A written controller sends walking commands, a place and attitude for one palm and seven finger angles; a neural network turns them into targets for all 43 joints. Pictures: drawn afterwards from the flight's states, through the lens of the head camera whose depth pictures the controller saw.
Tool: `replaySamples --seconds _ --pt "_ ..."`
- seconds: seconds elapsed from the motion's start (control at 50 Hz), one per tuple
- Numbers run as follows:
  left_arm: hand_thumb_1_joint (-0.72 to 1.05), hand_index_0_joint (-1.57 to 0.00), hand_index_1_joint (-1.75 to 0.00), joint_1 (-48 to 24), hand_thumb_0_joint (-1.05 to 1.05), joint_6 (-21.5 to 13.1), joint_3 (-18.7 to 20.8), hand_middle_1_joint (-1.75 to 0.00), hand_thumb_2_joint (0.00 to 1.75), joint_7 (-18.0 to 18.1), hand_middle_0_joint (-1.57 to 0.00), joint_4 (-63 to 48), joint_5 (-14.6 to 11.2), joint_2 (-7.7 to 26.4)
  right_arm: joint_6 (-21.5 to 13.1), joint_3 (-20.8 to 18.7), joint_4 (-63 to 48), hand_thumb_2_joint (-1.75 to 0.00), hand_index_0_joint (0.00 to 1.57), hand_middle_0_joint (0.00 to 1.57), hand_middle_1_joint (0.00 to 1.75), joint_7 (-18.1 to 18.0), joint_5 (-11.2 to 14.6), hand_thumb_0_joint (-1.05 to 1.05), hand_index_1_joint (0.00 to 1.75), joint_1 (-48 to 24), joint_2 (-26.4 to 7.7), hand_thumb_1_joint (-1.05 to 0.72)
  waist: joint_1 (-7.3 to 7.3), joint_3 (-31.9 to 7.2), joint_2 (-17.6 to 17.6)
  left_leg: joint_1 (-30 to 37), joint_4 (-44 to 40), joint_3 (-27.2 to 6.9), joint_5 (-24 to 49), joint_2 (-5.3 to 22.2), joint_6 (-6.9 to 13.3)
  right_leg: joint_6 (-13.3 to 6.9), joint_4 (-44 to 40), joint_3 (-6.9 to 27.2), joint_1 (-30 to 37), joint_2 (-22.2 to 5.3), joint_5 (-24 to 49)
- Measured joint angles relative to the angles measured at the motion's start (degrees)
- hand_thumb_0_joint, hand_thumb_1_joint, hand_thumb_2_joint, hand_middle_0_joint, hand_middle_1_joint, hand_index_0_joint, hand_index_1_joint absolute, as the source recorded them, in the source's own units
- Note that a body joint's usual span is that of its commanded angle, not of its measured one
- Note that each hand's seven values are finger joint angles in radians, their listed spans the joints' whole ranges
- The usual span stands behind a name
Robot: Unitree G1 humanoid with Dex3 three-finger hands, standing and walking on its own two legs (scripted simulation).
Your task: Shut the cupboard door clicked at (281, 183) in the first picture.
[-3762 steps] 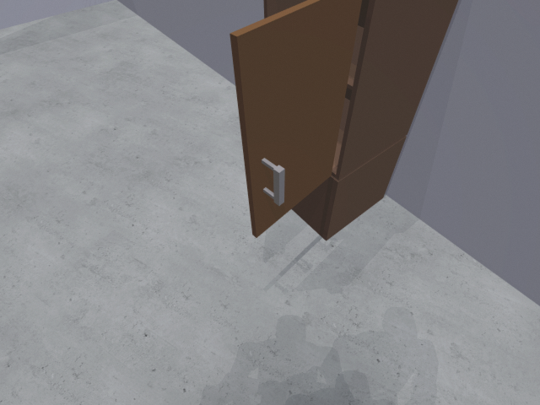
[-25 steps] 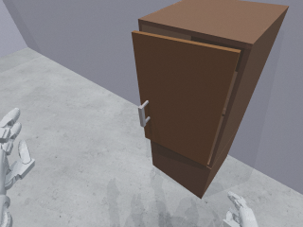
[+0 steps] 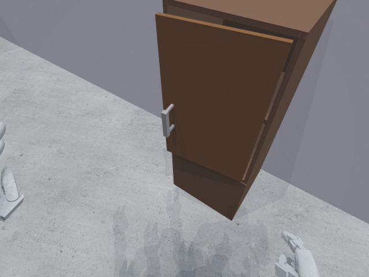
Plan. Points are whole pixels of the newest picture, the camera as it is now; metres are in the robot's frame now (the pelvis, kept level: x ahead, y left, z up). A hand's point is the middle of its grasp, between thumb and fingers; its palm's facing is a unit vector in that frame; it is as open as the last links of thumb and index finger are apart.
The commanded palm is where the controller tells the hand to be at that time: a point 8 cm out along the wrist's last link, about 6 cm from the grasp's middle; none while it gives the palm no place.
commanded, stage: step back with the hand held close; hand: left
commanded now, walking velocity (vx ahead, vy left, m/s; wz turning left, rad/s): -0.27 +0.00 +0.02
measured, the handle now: (168, 120) +0.66 +0.10 -0.10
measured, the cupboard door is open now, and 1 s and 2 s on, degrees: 7 7 7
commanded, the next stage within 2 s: stop stepping back and stand still in 0.94 s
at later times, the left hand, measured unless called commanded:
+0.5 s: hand (2, 230) +0.15 +0.26 +0.17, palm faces +0.47 -0.76 -0.45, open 7.4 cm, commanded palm +0.08 +0.30 +0.18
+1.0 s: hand out of the picture +0.09 +0.23 +0.17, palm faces +0.35 -0.83 -0.44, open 7.4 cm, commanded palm +0.00 +0.28 +0.18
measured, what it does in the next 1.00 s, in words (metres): walks backwards: right foot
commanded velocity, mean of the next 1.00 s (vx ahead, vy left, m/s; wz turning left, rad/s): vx -0.37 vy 0.00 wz -0.01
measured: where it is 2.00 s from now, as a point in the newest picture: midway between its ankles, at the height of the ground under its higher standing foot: outside the picture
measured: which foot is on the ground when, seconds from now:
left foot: down 0.00-1.00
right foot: down 0.00-0.64, up 0.66-0.90, down 0.92-1.00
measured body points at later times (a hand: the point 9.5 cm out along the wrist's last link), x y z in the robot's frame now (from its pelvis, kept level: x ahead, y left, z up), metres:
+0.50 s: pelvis -0.05 -0.01 -0.02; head -0.05 +0.00 +0.43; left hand +0.12 +0.30 +0.20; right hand +0.10 -0.25 -0.10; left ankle +0.03 +0.07 -0.73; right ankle +0.04 -0.12 -0.73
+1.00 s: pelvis -0.15 -0.02 -0.01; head -0.09 +0.01 +0.43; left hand +0.06 +0.28 +0.19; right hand +0.08 -0.22 -0.08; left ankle +0.03 +0.07 -0.73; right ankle -0.28 -0.13 -0.73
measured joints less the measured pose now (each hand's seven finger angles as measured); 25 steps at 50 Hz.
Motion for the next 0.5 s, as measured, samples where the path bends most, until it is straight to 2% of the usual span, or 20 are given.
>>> replaySamples --seconds 0.26,0.4,0.5 --pt "0.89 -0.21 -0.3 -2.58 0.01 -2.47 0.95 -0.31 0.9 0.82 -0.21 -0.75 2.24 -2.51 -3.06 0.63 1.22 -0.9 0.2 0.21 0.3 0.31 -0.78 0.01 0.3 2.43 0.11 -0.9 0.78 0.55 -1.0 -4.42 6.37 -0.41 -0.71 0.61 0.24 -0.05 4.73 -0.98 -3.44 0.26 0.06" --pt "0.89 -0.21 -0.3 -4.16 0.01 -4.2 2.07 -0.31 0.9 0.88 -0.21 -1.24 2.93 -1.96 -3.9 0.35 1.85 -0.9 0.2 0.21 0.3 0.94 -1.17 0.01 0.3 2.46 0.28 -0.9 -0.01 1.02 -1.0 -6.46 9.09 -0.08 -1.24 1.44 -0.04 -0.54 7.08 -1.19 -5.35 0.67 0.0" --pt "0.89 -0.21 -0.3 -3.18 0.01 -4.96 1.95 -0.31 0.9 1.14 -0.21 -1.97 2.7 -1.23 -3.62 -0.13 2.35 -0.9 0.2 0.21 0.3 1.66 -1.31 0.01 0.3 2.61 0.34 -0.9 -0.9 0.54 -1.56 -8.38 10.04 -0.14 -5.15 1.26 -1.01 -0.89 6.29 -1.31 -6.67 0.4 1.17"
